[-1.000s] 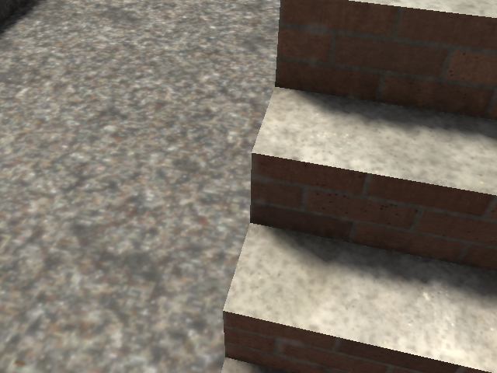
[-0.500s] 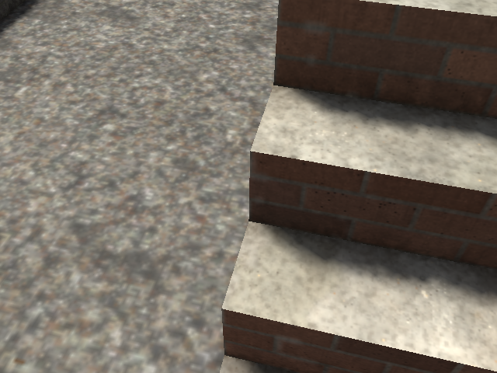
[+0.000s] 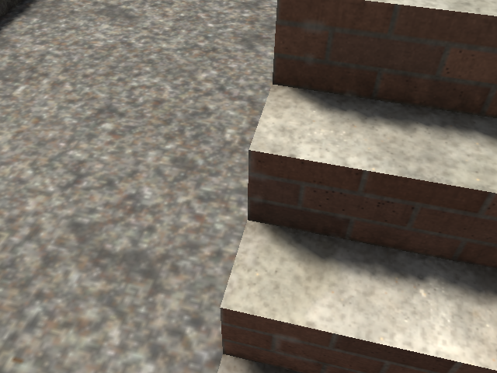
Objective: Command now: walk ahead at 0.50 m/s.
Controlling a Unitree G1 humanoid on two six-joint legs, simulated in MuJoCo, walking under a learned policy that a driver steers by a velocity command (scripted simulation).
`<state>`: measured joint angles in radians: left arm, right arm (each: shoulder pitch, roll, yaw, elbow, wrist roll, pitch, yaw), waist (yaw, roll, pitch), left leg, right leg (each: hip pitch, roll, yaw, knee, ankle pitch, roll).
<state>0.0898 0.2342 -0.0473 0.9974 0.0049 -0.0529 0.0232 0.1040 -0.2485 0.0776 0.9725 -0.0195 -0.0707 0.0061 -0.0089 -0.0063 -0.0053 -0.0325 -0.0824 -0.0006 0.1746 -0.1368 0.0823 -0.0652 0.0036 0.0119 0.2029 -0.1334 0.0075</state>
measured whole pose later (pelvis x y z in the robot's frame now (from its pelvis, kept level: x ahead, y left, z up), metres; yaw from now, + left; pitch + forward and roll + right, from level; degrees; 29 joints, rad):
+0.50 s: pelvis +0.00 +0.00 +0.00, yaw +0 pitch +0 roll +0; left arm 0.09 0.24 -0.05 1.00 0.00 -0.05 0.02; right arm 0.10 -0.25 0.08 0.97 -0.02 -0.07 0.01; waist -0.01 0.00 -0.01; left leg -0.03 -0.08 0.00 0.18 -0.14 0.08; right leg -0.06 0.01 0.02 0.20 -0.13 0.01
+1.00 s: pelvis +0.00 +0.00 +0.00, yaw +0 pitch +0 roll +0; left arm 0.08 0.24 -0.05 1.00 0.01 -0.05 0.02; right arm 0.09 -0.25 0.08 0.97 -0.02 -0.07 0.01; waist -0.01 0.00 -0.01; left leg -0.04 -0.08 0.00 0.18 -0.14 0.08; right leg -0.06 0.01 0.02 0.19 -0.13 0.01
